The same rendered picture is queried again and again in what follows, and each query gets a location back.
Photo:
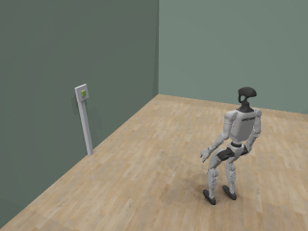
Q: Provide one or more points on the robot right upper arm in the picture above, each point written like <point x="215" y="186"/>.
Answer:
<point x="257" y="123"/>

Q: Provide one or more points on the left robot forearm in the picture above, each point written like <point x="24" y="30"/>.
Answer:
<point x="214" y="145"/>

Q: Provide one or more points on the right robot forearm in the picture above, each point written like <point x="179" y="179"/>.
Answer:
<point x="252" y="138"/>

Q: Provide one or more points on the robot left hand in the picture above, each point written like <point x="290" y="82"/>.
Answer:
<point x="205" y="155"/>

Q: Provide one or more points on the humanoid robot torso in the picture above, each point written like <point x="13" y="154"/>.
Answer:
<point x="240" y="131"/>

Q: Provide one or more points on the panel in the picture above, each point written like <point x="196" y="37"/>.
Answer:
<point x="83" y="116"/>

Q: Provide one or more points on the robot left upper arm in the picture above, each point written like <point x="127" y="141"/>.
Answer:
<point x="229" y="117"/>

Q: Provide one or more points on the robot right hand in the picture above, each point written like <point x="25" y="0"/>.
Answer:
<point x="248" y="148"/>

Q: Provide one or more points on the left robot foot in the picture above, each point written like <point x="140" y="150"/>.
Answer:
<point x="212" y="200"/>

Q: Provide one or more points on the button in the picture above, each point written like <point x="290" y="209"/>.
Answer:
<point x="83" y="93"/>

